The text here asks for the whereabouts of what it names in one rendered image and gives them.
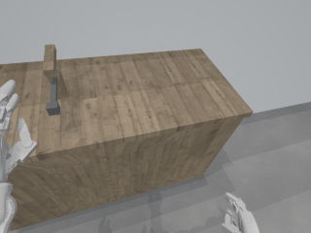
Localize right robot hand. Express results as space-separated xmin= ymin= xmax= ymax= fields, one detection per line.
xmin=222 ymin=192 xmax=260 ymax=233

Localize robot left forearm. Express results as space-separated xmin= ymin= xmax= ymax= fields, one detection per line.
xmin=0 ymin=183 xmax=17 ymax=233

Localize left robot hand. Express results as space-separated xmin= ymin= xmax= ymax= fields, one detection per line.
xmin=0 ymin=80 xmax=37 ymax=183

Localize counter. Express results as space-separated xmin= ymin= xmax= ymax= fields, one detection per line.
xmin=0 ymin=44 xmax=253 ymax=231

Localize tap lever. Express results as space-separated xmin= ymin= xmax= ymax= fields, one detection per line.
xmin=46 ymin=77 xmax=60 ymax=116

